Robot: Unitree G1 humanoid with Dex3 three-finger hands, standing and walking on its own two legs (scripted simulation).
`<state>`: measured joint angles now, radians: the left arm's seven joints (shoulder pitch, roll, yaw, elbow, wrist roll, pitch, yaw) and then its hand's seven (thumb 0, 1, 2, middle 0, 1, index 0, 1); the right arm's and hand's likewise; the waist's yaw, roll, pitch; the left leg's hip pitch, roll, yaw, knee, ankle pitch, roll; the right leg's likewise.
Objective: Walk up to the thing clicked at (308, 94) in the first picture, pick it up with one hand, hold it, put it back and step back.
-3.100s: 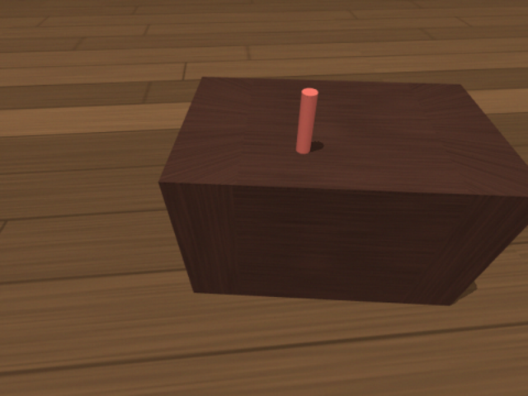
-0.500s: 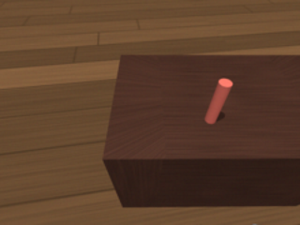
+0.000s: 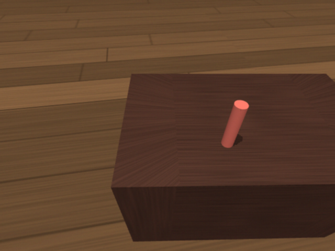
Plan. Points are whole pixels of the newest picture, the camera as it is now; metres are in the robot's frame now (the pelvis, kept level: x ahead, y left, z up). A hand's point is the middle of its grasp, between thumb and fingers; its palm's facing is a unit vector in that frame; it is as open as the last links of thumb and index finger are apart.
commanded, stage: walk up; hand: right
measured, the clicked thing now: (233, 125) +0.54 -0.23 -0.03
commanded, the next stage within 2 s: stand in 0.46 s
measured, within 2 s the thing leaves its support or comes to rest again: neither
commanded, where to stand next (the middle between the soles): +0.05 -0.02 m, yaw +0 degrees
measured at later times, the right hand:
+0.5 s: hand out of the picture +0.10 -0.25 -0.15, palm faces -0.05 +0.93 -0.36, open 7.4 cm
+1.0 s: hand out of the picture +0.10 -0.24 -0.15, palm faces -0.03 +0.94 -0.33, open 7.4 cm
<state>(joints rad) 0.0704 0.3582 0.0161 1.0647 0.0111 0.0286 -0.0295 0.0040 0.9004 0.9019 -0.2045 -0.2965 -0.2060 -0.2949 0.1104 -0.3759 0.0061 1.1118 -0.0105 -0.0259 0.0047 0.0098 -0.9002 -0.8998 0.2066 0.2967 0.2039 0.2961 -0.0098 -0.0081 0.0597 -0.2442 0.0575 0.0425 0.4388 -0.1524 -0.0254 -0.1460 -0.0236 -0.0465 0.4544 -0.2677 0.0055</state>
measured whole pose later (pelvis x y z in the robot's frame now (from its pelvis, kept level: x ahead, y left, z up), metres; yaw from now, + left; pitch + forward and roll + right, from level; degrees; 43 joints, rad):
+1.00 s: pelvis +0.02 +0.01 +0.01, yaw +0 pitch -2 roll +0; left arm 0.10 0.35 0.00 1.13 0.01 0.00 -0.01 0.00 0.90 0.90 -0.20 -0.30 -0.21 -0.29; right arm 0.09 -0.35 0.00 1.16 -0.01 -0.01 0.01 0.01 -0.90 -0.90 0.21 0.30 0.20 0.30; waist 0.00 0.00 0.05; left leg -0.17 0.04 0.05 0.33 -0.13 -0.02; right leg -0.06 -0.04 -0.05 0.32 -0.23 0.02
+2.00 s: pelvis +0.03 +0.01 +0.01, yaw +0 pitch -2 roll +0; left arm 0.13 0.35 -0.01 1.11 0.01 0.00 0.00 0.00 0.90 0.90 -0.20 -0.30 -0.21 -0.30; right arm 0.10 -0.35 0.00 1.15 -0.01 -0.01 0.01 0.01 -0.90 -0.90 0.21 0.30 0.20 0.30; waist 0.00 -0.01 0.05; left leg -0.16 0.04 0.05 0.33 -0.13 -0.02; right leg -0.04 -0.04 -0.04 0.31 -0.23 0.03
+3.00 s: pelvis +0.02 +0.01 +0.00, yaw +0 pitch +3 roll +0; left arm 0.04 0.28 0.10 0.91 -0.04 -0.08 0.05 0.01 0.48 0.50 -0.08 -0.11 -0.08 -0.10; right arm 0.04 -0.29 -0.11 0.86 0.05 -0.07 -0.05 0.01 -0.48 -0.50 0.10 0.11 0.10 0.11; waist -0.01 0.00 0.04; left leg -0.31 0.04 0.05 0.42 -0.16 -0.01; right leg -0.22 -0.04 -0.04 0.44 -0.27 0.02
